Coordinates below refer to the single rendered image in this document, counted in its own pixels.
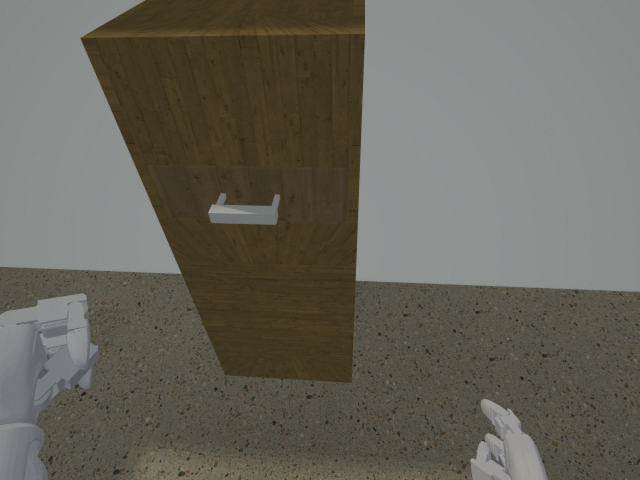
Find robot left hand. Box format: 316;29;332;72
0;293;99;425

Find drawer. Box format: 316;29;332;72
148;165;349;223

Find robot right hand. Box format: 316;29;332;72
470;399;548;480

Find handle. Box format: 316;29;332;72
208;193;280;225

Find cabinet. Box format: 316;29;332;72
81;0;365;383

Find left robot forearm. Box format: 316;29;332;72
0;423;48;480

